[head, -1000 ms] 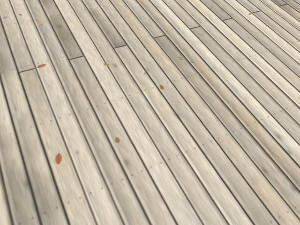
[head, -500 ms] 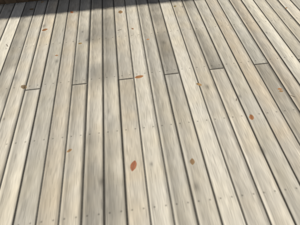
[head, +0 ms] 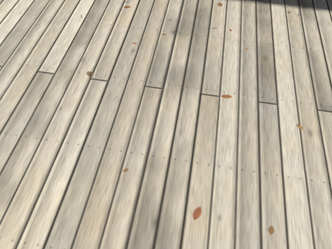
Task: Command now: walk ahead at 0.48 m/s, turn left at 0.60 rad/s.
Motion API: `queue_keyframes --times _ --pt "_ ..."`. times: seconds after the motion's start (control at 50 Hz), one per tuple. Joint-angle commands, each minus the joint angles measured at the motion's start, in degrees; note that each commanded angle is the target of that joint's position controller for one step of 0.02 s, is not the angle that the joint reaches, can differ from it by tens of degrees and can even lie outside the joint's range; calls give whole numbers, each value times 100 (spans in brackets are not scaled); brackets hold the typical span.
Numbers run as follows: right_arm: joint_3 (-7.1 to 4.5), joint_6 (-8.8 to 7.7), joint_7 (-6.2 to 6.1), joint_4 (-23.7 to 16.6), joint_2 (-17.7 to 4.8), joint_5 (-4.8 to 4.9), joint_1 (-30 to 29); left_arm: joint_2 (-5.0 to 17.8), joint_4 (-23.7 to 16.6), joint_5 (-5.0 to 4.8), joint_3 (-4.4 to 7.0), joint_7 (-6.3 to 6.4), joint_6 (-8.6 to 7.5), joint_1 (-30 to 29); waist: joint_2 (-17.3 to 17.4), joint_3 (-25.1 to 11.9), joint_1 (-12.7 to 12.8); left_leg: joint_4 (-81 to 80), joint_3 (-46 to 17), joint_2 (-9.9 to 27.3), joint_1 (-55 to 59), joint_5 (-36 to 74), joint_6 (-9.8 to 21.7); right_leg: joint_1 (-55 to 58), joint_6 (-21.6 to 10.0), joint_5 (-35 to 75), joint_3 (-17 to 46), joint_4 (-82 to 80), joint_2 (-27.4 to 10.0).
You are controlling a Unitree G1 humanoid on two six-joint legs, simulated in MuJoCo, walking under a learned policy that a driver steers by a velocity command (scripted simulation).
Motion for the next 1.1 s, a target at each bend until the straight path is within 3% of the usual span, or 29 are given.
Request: queue_keyframes --times 0.02,0.12,0.18,0.26,0.3,0.32,0.34,0.36,0.38,0.4,0.42,0.44,0.48,0.52,0.64,0.7,0.74,0.78,0.8,0.82,0.84,0.86,0.88,0.9,0.92,0.94,0.98,1.04,1.1 --pt "-252 -167 -105 -353 -857 31 -163 509 -305 113 144 22 54 158 411 -455 171 -1378 -1699 1444 478 1144 1131 -565 208 533 88 -506 -103" --pt "-298 -113 -242 -34 -987 88 270 235 -638 78 18 -44 -1 -1088 525 -162 -237 -1284 -1275 1037 184 862 739 -234 348 2266 -4 -2718 323" --pt "-330 -87 -255 168 -1045 147 555 296 -798 -6 24 -114 -58 -1536 583 -110 -385 -1119 -1587 1168 341 598 646 90 273 2473 65 -3322 500" --pt "-343 25 -305 298 -980 148 606 549 -819 -33 149 -153 -129 -1382 827 -187 -231 -445 -2175 1430 1108 912 501 359 24 1622 203 -3719 551" --pt "-283 65 -284 251 -799 117 469 768 -634 -2 302 -94 -178 -481 886 -698 241 472 -2054 1082 1032 1765 270 1730 -281 1474 41 -4013 535" --pt "-158 61 -261 110 -505 30 410 1041 -570 93 384 -41 -187 418 516 -1603 640 1955 -1719 755 346 1172 58 3343 -655 1268 779 -3765 -301" --pt "-16 15 -245 56 -31 155 1355 1440 -379 120 493 -38 -100 1023 -1289 -2556 325 4025 -1003 -131 -1838 -1933 -428 5626 -1652 285 3356 -4001 -1716" --pt "-74 -4 -275 117 -542 248 1359 994 -364 -38 410 -80 -58 1049 -1286 -2408 411 4896 -1042 252 -2652 -2298 -498 5506 -1630 -1179 4384 -4574 -1940" --pt "-199 18 -282 77 -969 240 654 606 -449 -42 305 -45 -23 744 -679 -1510 570 5091 -963 509 -2869 -1754 -533 4713 -1332 -1330 3480 -4754 -1649" --pt "-218 45 -296 -27 -1007 165 216 486 -479 23 250 -23 25 404 -288 -947 499 4962 -711 722 -2722 -1327 -553 3889 -1146 -599 2650 -4830 -1409" --pt "-229 45 -277 -109 -927 85 -34 363 -434 57 207 -16 47 230 -206 -533 395 4708 -680 879 -2588 -1074 -555 3228 -1112 91 2081 -4970 -1187" --pt "-233 64 -239 -134 -804 104 -5 292 -395 97 179 2 31 152 -382 -412 234 4517 -676 1035 -2305 -898 -534 2824 -1048 481 1641 -5112 -1013" --pt "-191 128 -197 -114 -536 168 94 253 -306 49 189 9 -15 116 -509 -321 127 4249 -525 1128 -2108 -813 -524 2513 -1073 836 1039 -5378 -860" --pt "-139 171 -182 -221 -373 132 -117 401 -185 4 242 10 -56 158 -381 -170 111 3861 -465 1205 -2294 -654 -570 2408 -1181 1268 662 -5572 -948" --pt "-53 65 -9 -372 -240 111 -939 701 23 -11 309 37 16 236 -175 -24 349 2074 -103 1159 -2178 1020 -552 2669 -1001 2123 -596 -5650 -764" --pt "-29 41 103 -549 -203 132 -1471 857 169 -75 342 47 99 532 -133 118 526 1407 174 1052 -2061 1137 -431 3033 -890 2271 -898 -5583 -865" --pt "-62 46 164 -662 -283 134 -1624 973 232 -141 378 50 175 619 -171 157 482 1139 321 942 -1994 777 -274 3391 -806 2911 -1051 -5353 -988" --pt "-174 82 179 -676 -496 92 -1375 1161 229 -193 434 90 255 611 -360 -128 214 1047 627 581 -1403 163 -35 3658 -690 4817 -1269 -4602 -1010" --pt "-283 108 166 -576 -688 84 -873 1231 214 -214 455 114 304 585 -401 -443 -110 965 757 347 -727 -30 126 3631 -622 5596 -1384 -3806 -964" --pt "-457 138 108 -327 -959 105 74 1153 177 -228 419 141 331 519 -269 -925 -640 620 763 131 640 323 350 3103 -456 5539 -1543 -2617 -795" --pt "-630 212 -15 -122 -1395 144 969 835 72 -57 288 154 302 661 393 -1446 -960 573 -413 810 2419 322 679 1625 -216 3430 -1525 -842 -555" --pt "-662 134 -24 -228 -1984 173 630 72 -304 113 24 55 149 1177 1789 -2075 -146 -62 -3830 2245 4055 -871 1809 -822 79 -1689 -838 1071 647" --pt "-510 40 12 -353 -1395 140 802 643 -356 -89 117 -16 -42 450 1028 -2456 -682 -774 -4519 2398 4112 -1514 1775 -1400 4 -1606 249 1502 562" --pt "-419 -47 27 -269 -1144 87 601 833 -534 -265 168 -47 -140 -47 799 -1567 -680 -893 -3693 2239 3457 -1014 1499 -1724 -98 -1014 215 1297 337" --pt "-377 -88 23 -263 -1028 96 275 725 -523 -190 130 -11 -188 -76 308 -1116 -401 -880 -3062 1997 2624 -342 1326 -1453 -114 -544 213 793 103" --pt "-326 -91 10 -305 -876 79 -72 726 -467 -37 150 23 -186 -49 209 -818 -171 -922 -2543 1776 1907 366 1210 -1088 -51 -314 203 318 -39" --pt "-273 -107 -41 -371 -770 -12 -358 722 -421 38 177 10 -71 136 394 -684 109 -1133 -2158 1575 1144 1131 1210 -531 85 -67 211 -71 -134" --pt "-302 -130 -149 -207 -895 32 -243 459 -480 100 103 17 58 -77 333 -465 119 -1248 -1644 1381 464 1684 1209 -403 360 384 21 -873 -31" --pt "-333 -86 -234 -49 -992 74 -38 233 -656 86 2 -16 56 -807 461 -284 -144 -1185 -1273 1023 120 1205 902 -100 439 1643 -41 -2299 221"
Keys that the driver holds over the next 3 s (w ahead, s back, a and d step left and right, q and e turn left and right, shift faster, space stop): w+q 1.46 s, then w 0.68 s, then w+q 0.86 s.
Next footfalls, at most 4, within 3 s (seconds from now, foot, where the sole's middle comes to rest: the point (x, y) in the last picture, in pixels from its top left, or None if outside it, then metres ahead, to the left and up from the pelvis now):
0.32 right None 0.39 -0.12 -0.78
0.84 left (111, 217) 0.57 0.23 -0.78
1.30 right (117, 144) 0.92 0.24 -0.78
1.80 left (33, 154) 0.86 0.62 -0.78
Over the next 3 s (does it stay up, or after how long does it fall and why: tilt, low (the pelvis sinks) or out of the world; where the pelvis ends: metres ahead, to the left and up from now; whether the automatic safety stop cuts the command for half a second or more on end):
stays up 1.13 1.00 0.00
